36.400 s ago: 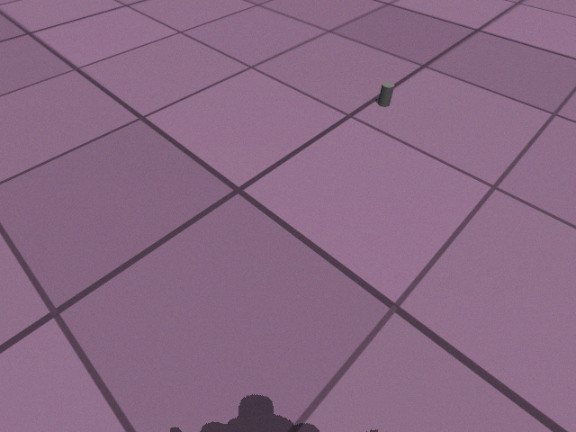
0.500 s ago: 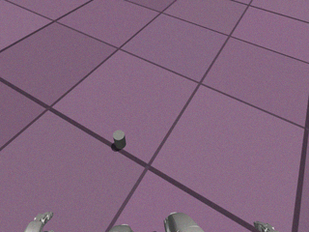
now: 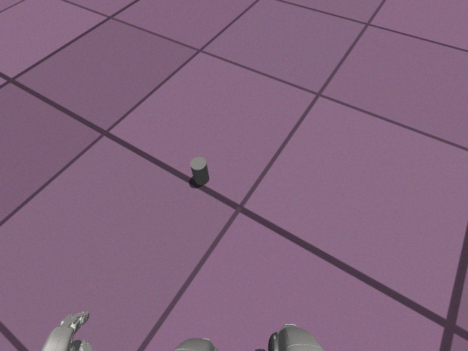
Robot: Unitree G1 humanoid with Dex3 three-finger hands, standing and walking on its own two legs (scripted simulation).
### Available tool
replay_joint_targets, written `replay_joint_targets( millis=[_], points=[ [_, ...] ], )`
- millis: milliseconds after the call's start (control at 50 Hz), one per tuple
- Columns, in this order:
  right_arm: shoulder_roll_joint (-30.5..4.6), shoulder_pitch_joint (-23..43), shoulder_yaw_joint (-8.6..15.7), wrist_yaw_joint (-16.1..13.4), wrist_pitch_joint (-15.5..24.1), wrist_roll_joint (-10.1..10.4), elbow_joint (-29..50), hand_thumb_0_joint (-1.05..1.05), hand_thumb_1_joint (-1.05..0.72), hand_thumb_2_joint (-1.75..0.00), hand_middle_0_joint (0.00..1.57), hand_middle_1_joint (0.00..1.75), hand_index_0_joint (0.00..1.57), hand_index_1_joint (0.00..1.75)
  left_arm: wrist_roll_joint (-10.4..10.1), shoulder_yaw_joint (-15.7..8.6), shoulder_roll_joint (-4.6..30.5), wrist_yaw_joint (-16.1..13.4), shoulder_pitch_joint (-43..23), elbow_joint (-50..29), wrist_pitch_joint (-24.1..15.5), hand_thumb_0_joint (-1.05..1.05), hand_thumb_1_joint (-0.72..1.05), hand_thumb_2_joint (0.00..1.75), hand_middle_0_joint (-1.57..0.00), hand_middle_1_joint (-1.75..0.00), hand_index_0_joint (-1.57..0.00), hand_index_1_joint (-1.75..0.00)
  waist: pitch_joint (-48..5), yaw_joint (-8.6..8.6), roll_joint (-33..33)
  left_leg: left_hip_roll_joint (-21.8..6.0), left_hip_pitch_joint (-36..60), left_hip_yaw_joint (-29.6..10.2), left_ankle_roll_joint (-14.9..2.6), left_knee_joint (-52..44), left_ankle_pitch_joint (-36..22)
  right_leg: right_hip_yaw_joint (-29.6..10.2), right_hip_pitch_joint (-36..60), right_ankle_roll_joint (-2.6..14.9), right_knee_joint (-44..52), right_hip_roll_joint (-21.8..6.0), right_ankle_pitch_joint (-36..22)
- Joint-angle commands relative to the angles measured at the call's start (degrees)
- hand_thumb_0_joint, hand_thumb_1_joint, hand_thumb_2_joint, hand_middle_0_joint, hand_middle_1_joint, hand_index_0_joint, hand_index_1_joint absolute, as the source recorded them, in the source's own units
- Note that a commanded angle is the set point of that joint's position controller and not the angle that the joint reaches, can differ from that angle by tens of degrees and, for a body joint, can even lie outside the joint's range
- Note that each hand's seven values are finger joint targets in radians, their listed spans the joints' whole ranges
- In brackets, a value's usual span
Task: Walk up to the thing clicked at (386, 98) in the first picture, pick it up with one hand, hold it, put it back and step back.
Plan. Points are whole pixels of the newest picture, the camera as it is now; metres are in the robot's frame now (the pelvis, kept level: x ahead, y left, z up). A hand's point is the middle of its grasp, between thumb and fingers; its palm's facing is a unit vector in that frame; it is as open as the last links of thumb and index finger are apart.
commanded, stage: step back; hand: left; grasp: from above
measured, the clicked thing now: (200, 171) +0.90 +0.21 -0.69
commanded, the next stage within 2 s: stand in 1.44 s
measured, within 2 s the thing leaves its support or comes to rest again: neither
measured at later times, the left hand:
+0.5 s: hand out of the picture -0.09 +0.26 -0.13, palm faces -0.05 -0.91 -0.40, open 7.4 cm
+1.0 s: hand out of the picture -0.06 +0.26 -0.13, palm faces +0.01 -0.92 -0.39, open 7.4 cm
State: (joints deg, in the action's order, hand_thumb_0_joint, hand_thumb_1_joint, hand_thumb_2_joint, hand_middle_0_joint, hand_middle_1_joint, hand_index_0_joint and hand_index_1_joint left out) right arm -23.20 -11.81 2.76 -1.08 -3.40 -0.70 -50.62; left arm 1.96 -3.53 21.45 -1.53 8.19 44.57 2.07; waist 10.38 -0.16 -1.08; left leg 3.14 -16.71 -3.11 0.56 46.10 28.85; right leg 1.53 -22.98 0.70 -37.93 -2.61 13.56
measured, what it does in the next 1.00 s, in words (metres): walks backwards: left foot, then right foot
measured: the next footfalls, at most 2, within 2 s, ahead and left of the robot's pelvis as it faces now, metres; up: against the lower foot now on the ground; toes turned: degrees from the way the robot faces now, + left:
left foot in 0.04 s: -0.01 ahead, +0.12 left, +0.00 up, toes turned -2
right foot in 0.36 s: -0.10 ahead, -0.12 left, +0.00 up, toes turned -2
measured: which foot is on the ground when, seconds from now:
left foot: up 0.00-0.02, down 0.04-0.38, up 0.40-0.60, down 0.62-0.88, up 0.90-1.00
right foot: down 0.00-0.06, up 0.08-0.34, down 0.36-1.00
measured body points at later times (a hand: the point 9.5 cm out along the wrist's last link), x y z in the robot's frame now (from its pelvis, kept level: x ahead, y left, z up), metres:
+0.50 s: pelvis -0.15 -0.01 +0.01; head -0.13 -0.02 +0.46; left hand -0.09 +0.30 -0.11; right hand -0.07 -0.33 -0.12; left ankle -0.10 +0.13 -0.69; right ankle -0.17 -0.12 -0.72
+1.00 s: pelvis -0.14 -0.01 +0.01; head -0.13 -0.02 +0.46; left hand -0.06 +0.31 -0.10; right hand -0.09 -0.32 -0.12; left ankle -0.13 +0.12 -0.69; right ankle -0.14 -0.12 -0.72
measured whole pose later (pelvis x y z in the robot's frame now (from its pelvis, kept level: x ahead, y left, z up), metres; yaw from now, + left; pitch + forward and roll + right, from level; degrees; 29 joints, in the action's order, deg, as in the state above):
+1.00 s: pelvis -0.14 -0.01 +0.01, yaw -1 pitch -3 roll +0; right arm -22.3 -13.4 2.8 0.4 -0.3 -1.1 -57.2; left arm 1.8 -3.4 20.6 0.5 11.2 56.2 -2.5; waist 3.6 -0.9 -2.0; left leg 1.4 -20.4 -4.7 -0.3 48.8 25.5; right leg 2.7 -11.6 1.9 -30.8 0.1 16.6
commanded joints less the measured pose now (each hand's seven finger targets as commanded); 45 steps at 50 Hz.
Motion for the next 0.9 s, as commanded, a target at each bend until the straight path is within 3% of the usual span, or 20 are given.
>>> replay_joint_targets(
  millis=[0, 20, 40, 60, 120, 240, 300, 320, 340, 360, 380, 420, 520, 580, 600, 620, 660, 820, 860, 880],
  points=[
    [-10.4, -5.7, 3.9, -0.4, 2.0, -0.9, 2.4, 0.00, -0.90, -0.90, 0.20, 0.30, 0.20, 0.30, -0.8, -3.3, 13.8, -0.4, -0.2, -4.5, 0.4, 0.00, 0.90, 0.90, -0.20, -0.30, -0.20, -0.30, -15.2, 0.89, 8.8, -3.0, 6.4, 0.4, -3.00, -22.6, -15.4, -12.9, 9.0, 5.54, 2.7, -9.7, -15.7],
    [-14.0, -4.5, 4.9, -0.3, 2.1, -1.8, 3.2, 0.00, -0.90, -0.90, 0.20, 0.30, 0.20, 0.30, -1.1, -2.6, 11.6, -0.3, 1.5, -4.6, 0.5, 0.00, 0.90, 0.90, -0.20, -0.30, -0.20, -0.30, -15.4, 0.38, -0.8, -13.5, 11.1, -13.8, -6.81, -24.9, -20.6, -8.7, -0.8, 2.16, -5.3, -3.6, -3.6],
    [-20.5, 0.2, 5.7, 0.5, 1.6, -1.2, 4.7, 0.00, -0.90, -0.90, 0.20, 0.30, 0.20, 0.30, -1.5, -3.3, 12.2, -0.9, -2.8, -5.4, 0.3, 0.00, 0.90, 0.90, -0.20, -0.30, -0.20, -0.30, -13.5, 2.11, -13.8, -24.9, 2.1, -25.0, -16.15, -27.8, -27.9, -1.3, -2.9, -0.27, -17.4, 5.9, 21.5],
    [-20.1, 1.7, 5.8, 0.4, 2.2, -1.6, 5.1, 0.00, -0.90, -0.90, 0.20, 0.30, 0.20, 0.30, -0.5, -4.2, 13.3, -1.4, -5.1, -4.7, 0.4, 0.00, 0.90, 0.90, -0.20, -0.30, -0.20, -0.30, -10.8, 3.07, -11.1, -27.8, -4.6, -28.7, -19.94, -28.5, -30.1, -9.6, -0.7, -0.39, -28.7, 5.7, 24.7],
    [-13.4, 7.5, 3.2, -0.5, 2.5, -1.8, 5.8, 0.00, -0.90, -0.90, 0.20, 0.30, 0.20, 0.30, -1.9, -3.9, 11.9, -0.9, 1.1, -1.0, 0.8, 0.00, 0.90, 0.90, -0.20, -0.30, -0.20, -0.30, -10.1, -2.30, -3.6, -18.5, -1.2, -10.9, -14.20, -22.2, -39.4, -11.5, -3.0, 0.51, -37.2, 7.9, 16.7],
    [-12.9, 1.7, 3.9, 0.0, 2.8, -1.8, 4.2, 0.00, -0.90, -0.90, 0.20, 0.30, 0.20, 0.30, -0.6, -3.1, 11.0, 0.8, 0.7, 0.5, -1.6, 0.00, 0.90, 0.90, -0.20, -0.30, -0.20, -0.30, -12.3, 2.31, -8.6, -16.9, 11.1, -11.2, -13.97, -22.1, -17.2, -4.6, -0.4, -1.46, -7.3, 3.8, 16.9],
    [-13.6, 4.1, 3.8, 0.6, 1.9, -1.5, 4.1, 0.00, -0.90, -0.90, 0.20, 0.30, 0.20, 0.30, -0.3, -3.0, 10.0, 0.7, 6.7, 5.5, -3.1, 0.00, 0.90, 0.90, -0.20, -0.30, -0.20, -0.30, -13.2, -0.68, -8.4, -14.4, 4.2, -6.5, -10.45, -17.8, -14.7, 0.0, 14.2, 1.00, 17.1, 5.1, 7.2],
    [-11.4, 3.3, 3.1, 0.7, 1.8, -1.3, 3.8, 0.00, -0.90, -0.90, 0.20, 0.30, 0.20, 0.30, 0.4, -3.8, 11.7, 0.4, 7.9, 6.6, -3.7, 0.00, 0.90, 0.90, -0.20, -0.30, -0.20, -0.30, -13.4, -1.03, -5.6, -12.4, -2.1, -4.5, -7.72, -12.7, -15.0, -4.7, 20.9, 2.15, 19.3, 3.6, 4.3],
    [-7.5, 2.4, 2.0, 0.9, 1.9, -0.8, 4.4, 0.00, -0.90, -0.90, 0.20, 0.30, 0.20, 0.30, 1.0, -4.6, 14.7, 0.3, 7.9, 6.6, -4.2, 0.00, 0.90, 0.90, -0.20, -0.30, -0.20, -0.30, -11.7, -0.55, 5.6, -6.7, -14.0, -1.4, -3.66, -4.4, -5.1, -21.6, 23.9, 4.55, 21.7, -5.9, 11.4],
    [-8.3, 7.2, 2.4, 0.2, 1.8, -0.6, 5.3, 0.00, -0.90, -0.90, 0.20, 0.30, 0.20, 0.30, 0.8, -5.4, 20.4, 0.3, 4.1, 4.8, -4.1, 0.00, 0.90, 0.90, -0.20, -0.30, -0.20, -0.30, -9.0, -3.39, 11.5, -3.5, -10.0, -3.6, -0.91, 0.0, 3.6, -33.4, 5.9, 12.29, 24.2, -18.2, 21.8],
    [-10.8, 7.4, 3.4, 0.2, 1.9, -0.6, 4.0, 0.00, -0.90, -0.90, 0.20, 0.30, 0.20, 0.30, 0.8, -5.2, 20.4, 0.5, -0.4, 3.8, -4.3, 0.00, 0.90, 0.90, -0.20, -0.30, -0.20, -0.30, -4.4, -2.05, 9.7, -4.5, -6.1, -7.1, -0.12, 5.6, 1.8, -34.7, -2.8, 14.40, 25.1, -19.7, 25.5],
    [-9.9, 5.0, 3.0, 0.9, 2.7, 0.1, 1.7, 0.00, -0.90, -0.90, 0.20, 0.30, 0.20, 0.30, 0.5, -3.7, 14.9, 0.3, -3.7, 3.5, -4.9, 0.00, 0.90, 0.90, -0.20, -0.30, -0.20, -0.30, -3.1, 0.25, 4.0, -1.8, -6.6, -6.0, -0.39, 6.1, -4.6, -20.6, 2.2, 9.98, 20.8, -11.2, 12.1],
    [-8.9, 4.8, 2.5, 1.7, 4.2, -0.9, 0.6, 0.00, -0.90, -0.90, 0.20, 0.30, 0.20, 0.30, 0.8, -4.1, 15.5, 1.2, 1.0, 5.3, -4.7, 0.00, 0.90, 0.90, -0.20, -0.30, -0.20, -0.30, -5.3, -2.69, 11.1, -2.1, -4.4, 0.1, 0.20, -8.0, -1.8, -17.6, 8.8, 8.41, 20.8, -9.7, 18.0],
    [-8.4, 0.2, 3.1, 1.4, 5.5, -1.1, -1.9, 0.00, -0.90, -0.90, 0.20, 0.30, 0.20, 0.30, 0.2, -3.0, 14.0, 1.6, -0.2, 5.1, -3.6, 0.00, 0.90, 0.90, -0.20, -0.30, -0.20, -0.30, -7.6, 0.12, 8.2, -1.2, 7.3, 2.8, -1.09, -25.2, -9.8, -12.7, 7.3, 6.65, 13.4, -8.0, 8.5],
    [-9.5, -0.7, 3.8, 1.1, 6.1, -1.4, -2.2, 0.00, -0.90, -0.90, 0.20, 0.30, 0.20, 0.30, 0.1, -2.1, 11.7, 1.7, 1.4, 5.3, -3.5, 0.00, 0.90, 0.90, -0.20, -0.30, -0.20, -0.30, -9.7, 0.32, 4.7, -4.3, 14.3, -3.3, -2.32, -26.7, -11.9, -10.1, 3.5, 4.75, 7.7, -6.0, 2.5],
    [-13.2, -0.9, 4.4, 0.9, 6.4, -1.6, -2.4, 0.00, -0.90, -0.90, 0.20, 0.30, 0.20, 0.30, -0.9, -1.3, 8.9, 2.0, 0.2, 5.3, -3.5, 0.00, 0.90, 0.90, -0.20, -0.30, -0.20, -0.30, -11.3, 0.91, -5.5, -14.3, 15.4, -20.2, -6.94, -29.8, -4.0, -3.9, -3.3, 1.37, -0.4, 0.7, 8.6],
    [-15.7, -0.6, 4.9, 1.4, 6.5, -1.3, -1.7, 0.00, -0.90, -0.90, 0.20, 0.30, 0.20, 0.30, -0.8, -2.7, 13.1, 1.6, -1.0, 5.9, -3.5, 0.00, 0.90, 0.90, -0.20, -0.30, -0.20, -0.30, -7.9, 1.14, -3.4, -21.3, 6.7, -26.7, -14.65, -32.9, 6.8, -3.5, -1.7, 1.07, -9.7, 1.3, 18.1],
    [-10.0, 3.3, 2.7, 1.5, 4.7, -0.4, -0.4, 0.00, -0.90, -0.90, 0.20, 0.30, 0.20, 0.30, -0.1, -3.4, 11.0, 1.7, 5.9, 10.2, -4.7, 0.00, 0.90, 0.90, -0.20, -0.30, -0.20, -0.30, -9.4, -3.30, -4.4, -9.8, -7.9, -7.0, -5.58, -20.2, -3.8, 0.5, 22.1, 1.89, 12.9, 4.0, 4.7],
    [-5.8, 5.3, 1.6, 0.9, 4.5, -0.4, 1.1, 0.00, -0.90, -0.90, 0.20, 0.30, 0.20, 0.30, 0.7, -5.0, 18.6, 1.0, 8.8, 10.5, -5.2, 0.00, 0.90, 0.90, -0.20, -0.30, -0.20, -0.30, -8.1, -5.73, 12.0, 1.6, -19.7, -1.6, -1.70, 0.4, 3.2, -29.8, 22.1, 9.15, 26.8, -15.2, 26.7],
    [-9.5, 4.6, 2.7, 0.4, 4.3, -1.0, 0.2, 0.00, -0.90, -0.90, 0.20, 0.30, 0.20, 0.30, 0.8, -5.2, 19.7, 1.2, 4.2, 8.3, -5.3, 0.00, 0.90, 0.90, -0.20, -0.30, -0.20, -0.30, -3.7, -4.10, 7.9, -2.5, -16.3, -4.5, -0.96, 6.3, 3.5, -34.4, 12.3, 13.59, 28.4, -22.0, 29.5]
  ],
)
